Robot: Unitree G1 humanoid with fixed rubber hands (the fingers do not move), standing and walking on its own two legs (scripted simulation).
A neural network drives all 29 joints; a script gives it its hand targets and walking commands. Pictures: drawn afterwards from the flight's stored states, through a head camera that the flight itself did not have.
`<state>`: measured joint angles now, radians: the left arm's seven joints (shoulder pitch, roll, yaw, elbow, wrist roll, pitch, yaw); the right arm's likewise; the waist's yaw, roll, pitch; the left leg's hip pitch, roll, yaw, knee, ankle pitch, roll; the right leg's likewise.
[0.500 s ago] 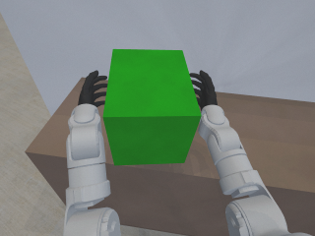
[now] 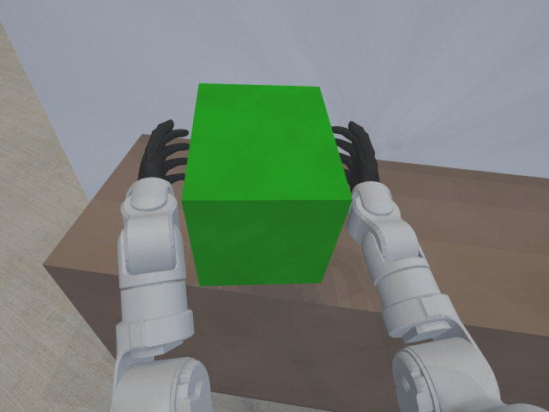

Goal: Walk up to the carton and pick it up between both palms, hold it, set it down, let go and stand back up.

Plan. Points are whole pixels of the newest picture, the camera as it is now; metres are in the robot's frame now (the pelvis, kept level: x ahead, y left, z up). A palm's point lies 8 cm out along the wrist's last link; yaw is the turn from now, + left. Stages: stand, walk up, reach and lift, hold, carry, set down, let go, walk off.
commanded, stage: hold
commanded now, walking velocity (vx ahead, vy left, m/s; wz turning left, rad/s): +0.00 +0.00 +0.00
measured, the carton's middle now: (260, 184) +0.41 +0.00 +0.13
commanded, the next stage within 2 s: none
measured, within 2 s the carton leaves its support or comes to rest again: neither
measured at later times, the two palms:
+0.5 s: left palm (152, 184) +0.35 +0.15 +0.19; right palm (360, 183) +0.35 -0.13 +0.17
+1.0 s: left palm (153, 184) +0.35 +0.14 +0.19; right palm (361, 180) +0.36 -0.14 +0.17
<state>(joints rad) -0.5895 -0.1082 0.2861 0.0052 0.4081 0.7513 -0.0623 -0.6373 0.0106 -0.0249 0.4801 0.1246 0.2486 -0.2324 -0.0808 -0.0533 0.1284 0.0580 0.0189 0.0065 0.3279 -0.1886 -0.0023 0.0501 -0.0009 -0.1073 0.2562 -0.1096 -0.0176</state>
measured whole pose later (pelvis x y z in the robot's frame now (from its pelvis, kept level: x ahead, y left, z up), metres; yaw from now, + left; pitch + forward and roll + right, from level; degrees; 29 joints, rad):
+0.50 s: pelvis -0.01 +0.00 +0.00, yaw +0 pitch -11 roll -1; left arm -0.59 -0.10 0.28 0.00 0.40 0.75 -0.06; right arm -0.63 0.02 -0.03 0.46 0.12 0.25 -0.24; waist -0.08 -0.05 0.13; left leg 0.04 0.01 0.01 0.33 -0.18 0.00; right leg 0.03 -0.01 -0.10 0.26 -0.10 -0.01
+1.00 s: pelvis +0.00 +0.00 +0.00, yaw +1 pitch -12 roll -1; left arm -0.56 -0.11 0.28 -0.02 0.40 0.75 -0.06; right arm -0.62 0.01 0.00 0.45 0.14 0.25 -0.25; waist -0.09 -0.05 0.13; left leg 0.06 0.02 0.00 0.33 -0.19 0.00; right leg 0.06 0.00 -0.11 0.26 -0.11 -0.02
